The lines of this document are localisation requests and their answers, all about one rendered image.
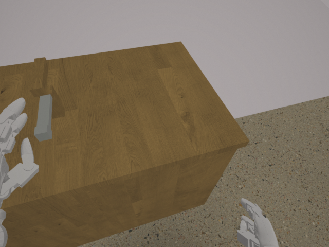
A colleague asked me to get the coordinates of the tap lever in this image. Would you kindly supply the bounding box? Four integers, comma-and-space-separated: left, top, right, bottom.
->
34, 94, 52, 141

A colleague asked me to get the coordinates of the left robot hand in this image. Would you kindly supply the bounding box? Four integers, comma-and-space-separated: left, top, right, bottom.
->
0, 98, 39, 208

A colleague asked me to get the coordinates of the right robot hand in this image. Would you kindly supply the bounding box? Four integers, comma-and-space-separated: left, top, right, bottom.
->
237, 198, 279, 247

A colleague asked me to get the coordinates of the counter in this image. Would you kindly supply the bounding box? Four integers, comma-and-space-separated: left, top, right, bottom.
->
0, 42, 249, 247

